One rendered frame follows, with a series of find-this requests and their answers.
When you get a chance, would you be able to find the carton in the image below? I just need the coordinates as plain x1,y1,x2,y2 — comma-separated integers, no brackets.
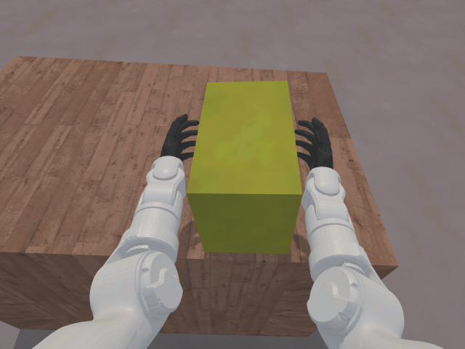
186,81,302,254

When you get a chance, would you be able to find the robot right forearm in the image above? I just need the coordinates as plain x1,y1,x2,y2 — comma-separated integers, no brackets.
302,167,388,289

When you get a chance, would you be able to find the pedestal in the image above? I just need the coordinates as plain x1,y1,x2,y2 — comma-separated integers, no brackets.
0,56,399,337

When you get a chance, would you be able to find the robot left forearm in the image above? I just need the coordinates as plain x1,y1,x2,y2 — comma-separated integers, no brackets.
89,156,186,306

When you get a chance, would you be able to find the right robot upper arm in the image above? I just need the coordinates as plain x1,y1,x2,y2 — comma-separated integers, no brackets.
307,266,444,349

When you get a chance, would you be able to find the left robot upper arm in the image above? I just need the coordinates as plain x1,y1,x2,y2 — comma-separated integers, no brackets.
32,250,183,349

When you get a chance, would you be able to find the right robot hand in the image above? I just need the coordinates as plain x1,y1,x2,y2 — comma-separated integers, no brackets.
294,117,333,170

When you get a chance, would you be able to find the left robot hand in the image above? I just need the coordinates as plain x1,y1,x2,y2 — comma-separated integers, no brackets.
160,114,199,161

